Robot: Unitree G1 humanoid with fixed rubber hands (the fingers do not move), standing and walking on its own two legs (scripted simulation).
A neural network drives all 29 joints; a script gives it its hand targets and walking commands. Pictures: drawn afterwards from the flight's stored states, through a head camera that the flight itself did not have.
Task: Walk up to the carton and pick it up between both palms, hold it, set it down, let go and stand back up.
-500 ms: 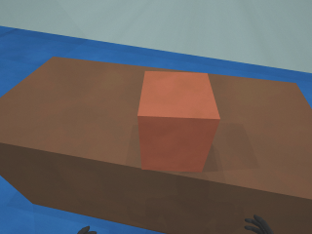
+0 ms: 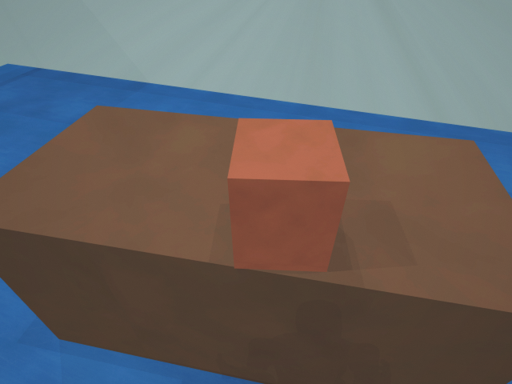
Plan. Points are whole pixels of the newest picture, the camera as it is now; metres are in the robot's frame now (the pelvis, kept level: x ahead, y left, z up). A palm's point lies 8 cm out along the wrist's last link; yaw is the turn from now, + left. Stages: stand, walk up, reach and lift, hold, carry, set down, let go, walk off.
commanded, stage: stand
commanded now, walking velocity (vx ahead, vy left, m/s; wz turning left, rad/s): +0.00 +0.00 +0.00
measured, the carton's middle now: (282, 194) +0.49 -0.03 +0.04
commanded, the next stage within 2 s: none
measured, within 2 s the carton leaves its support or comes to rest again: neither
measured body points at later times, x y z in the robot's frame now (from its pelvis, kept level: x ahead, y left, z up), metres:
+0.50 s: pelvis -0.02 +0.00 +0.00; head -0.08 +0.01 +0.45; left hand +0.06 +0.26 -0.13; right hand +0.05 -0.28 -0.11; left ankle +0.05 +0.15 -0.74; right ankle +0.05 -0.12 -0.73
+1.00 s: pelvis -0.07 +0.01 -0.01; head -0.12 +0.03 +0.44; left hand +0.01 +0.27 -0.14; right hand -0.02 -0.27 -0.12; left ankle +0.05 +0.15 -0.73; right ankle +0.05 -0.12 -0.73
